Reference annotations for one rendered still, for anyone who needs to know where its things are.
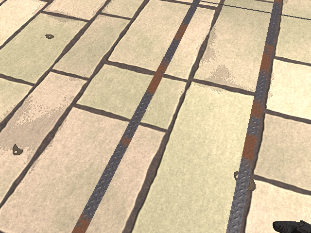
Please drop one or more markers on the right robot hand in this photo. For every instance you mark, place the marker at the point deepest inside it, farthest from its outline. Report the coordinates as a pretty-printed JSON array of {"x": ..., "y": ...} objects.
[{"x": 288, "y": 226}]

